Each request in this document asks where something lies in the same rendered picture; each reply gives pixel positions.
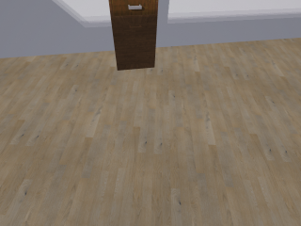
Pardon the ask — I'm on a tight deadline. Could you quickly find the drawer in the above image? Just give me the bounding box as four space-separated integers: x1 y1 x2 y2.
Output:
111 0 156 16

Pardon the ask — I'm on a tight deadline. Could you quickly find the cabinet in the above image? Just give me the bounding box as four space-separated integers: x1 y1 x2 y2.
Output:
108 0 159 71

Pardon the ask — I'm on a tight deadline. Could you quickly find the handle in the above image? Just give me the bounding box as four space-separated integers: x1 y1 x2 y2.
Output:
129 26 142 30
128 4 142 9

